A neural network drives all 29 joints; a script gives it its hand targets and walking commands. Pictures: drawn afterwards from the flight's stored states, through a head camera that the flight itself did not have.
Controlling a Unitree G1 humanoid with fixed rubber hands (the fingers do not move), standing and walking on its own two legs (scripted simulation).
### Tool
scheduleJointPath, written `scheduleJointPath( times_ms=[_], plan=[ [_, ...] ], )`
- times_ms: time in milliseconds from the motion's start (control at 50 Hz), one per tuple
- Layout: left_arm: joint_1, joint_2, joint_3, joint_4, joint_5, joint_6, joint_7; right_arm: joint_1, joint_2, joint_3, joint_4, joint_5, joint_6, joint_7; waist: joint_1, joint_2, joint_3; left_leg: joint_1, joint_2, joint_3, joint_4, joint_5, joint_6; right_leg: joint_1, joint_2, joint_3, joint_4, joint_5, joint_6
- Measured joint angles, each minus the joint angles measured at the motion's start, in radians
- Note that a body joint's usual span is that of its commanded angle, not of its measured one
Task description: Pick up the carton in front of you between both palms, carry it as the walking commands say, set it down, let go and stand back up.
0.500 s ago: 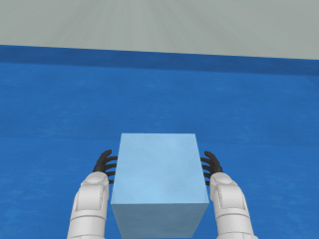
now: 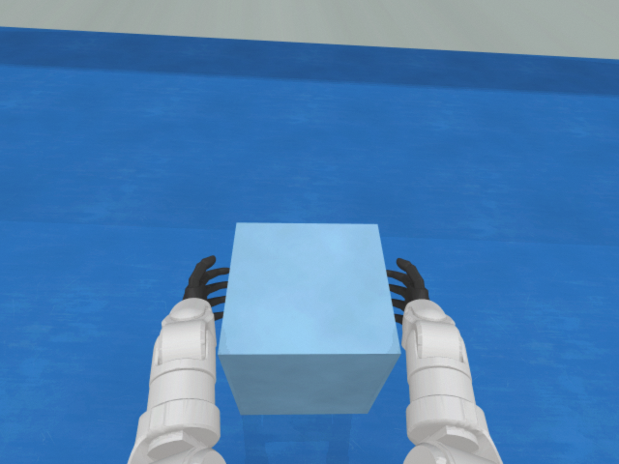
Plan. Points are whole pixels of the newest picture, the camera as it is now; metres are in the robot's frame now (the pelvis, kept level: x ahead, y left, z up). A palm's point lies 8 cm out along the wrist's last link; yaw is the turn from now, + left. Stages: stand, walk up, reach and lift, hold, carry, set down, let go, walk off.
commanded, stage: set down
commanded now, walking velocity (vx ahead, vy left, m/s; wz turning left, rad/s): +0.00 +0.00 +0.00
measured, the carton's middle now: (306, 323) +0.35 +0.00 -0.05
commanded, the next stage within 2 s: none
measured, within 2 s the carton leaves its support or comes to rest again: neither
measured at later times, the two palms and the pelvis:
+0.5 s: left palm (230, 333) +0.39 +0.14 -0.17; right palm (389, 336) +0.39 -0.16 -0.17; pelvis -0.03 +0.00 -0.10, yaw -2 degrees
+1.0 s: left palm (235, 352) +0.43 +0.15 -0.32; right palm (367, 343) +0.45 -0.15 -0.32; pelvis -0.05 +0.00 -0.23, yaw -2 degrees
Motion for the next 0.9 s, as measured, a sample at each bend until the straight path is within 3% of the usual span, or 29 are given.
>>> scheduleJointPath(
  times_ms=[80, 160, 260, 340, 380, 460, 680, 900],
  plan=[
    [-0.079, -0.001, 0.055, 0.041, 0.036, -0.094, -0.007, -0.085, -0.010, -0.049, 0.057, -0.040, -0.099, 0.012, 0.008, -0.001, 0.044, -0.133, 0.003, 0.001, 0.073, -0.011, -0.001, -0.136, 0.000, 0.002, 0.080, -0.015, -0.001],
    [-0.113, 0.010, 0.056, 0.044, 0.025, -0.203, -0.002, -0.130, -0.027, -0.043, 0.074, -0.027, -0.207, 0.008, 0.009, 0.003, 0.080, -0.304, 0.007, -0.003, 0.144, -0.014, -0.002, -0.307, 0.000, -0.003, 0.151, -0.020, -0.005],
    [-0.128, 0.031, 0.029, 0.038, -0.044, -0.332, 0.020, -0.153, -0.058, 0.010, 0.072, 0.047, -0.326, -0.019, 0.005, 0.007, 0.094, -0.555, 0.013, -0.010, 0.252, -0.025, -0.003, -0.555, 0.000, -0.010, 0.258, -0.033, -0.008],
    [-0.128, 0.050, -0.014, 0.000, -0.124, -0.381, 0.044, -0.164, -0.090, 0.074, 0.051, 0.135, -0.374, -0.045, 0.012, 0.003, 0.050, -0.768, -0.003, -0.050, 0.366, -0.055, -0.017, -0.772, 0.007, 0.001, 0.371, -0.056, -0.009],
    [-0.133, 0.062, -0.028, -0.019, -0.162, -0.384, 0.053, -0.180, -0.101, 0.092, 0.044, 0.163, -0.379, -0.051, 0.012, 0.004, 0.008, -0.867, -0.014, -0.076, 0.430, -0.068, -0.041, -0.872, 0.015, 0.010, 0.430, -0.072, -0.007],
    [-0.182, 0.074, -0.023, -0.017, -0.192, -0.360, 0.059, -0.227, -0.112, 0.084, 0.038, 0.181, -0.352, -0.054, -0.005, 0.021, -0.077, -1.025, -0.020, -0.085, 0.545, -0.118, -0.025, -1.028, 0.018, 0.014, 0.537, -0.107, 0.000],
    [-0.315, 0.035, 0.090, 0.019, -0.096, -0.271, 0.053, -0.360, -0.154, 0.024, 0.108, 0.140, -0.254, -0.021, 0.020, -0.002, -0.218, -1.308, -0.010, -0.043, 0.732, -0.181, -0.016, -1.331, 0.028, 0.053, 0.737, -0.162, 0.010],
    [-0.403, 0.089, 0.064, 0.005, -0.179, -0.261, 0.093, -0.504, -0.214, 0.067, 0.160, 0.170, -0.258, -0.037, 0.021, -0.004, -0.234, -1.605, -0.020, -0.062, 0.952, -0.224, -0.028, -1.619, 0.020, 0.031, 0.957, -0.215, 0.003]
  ],
)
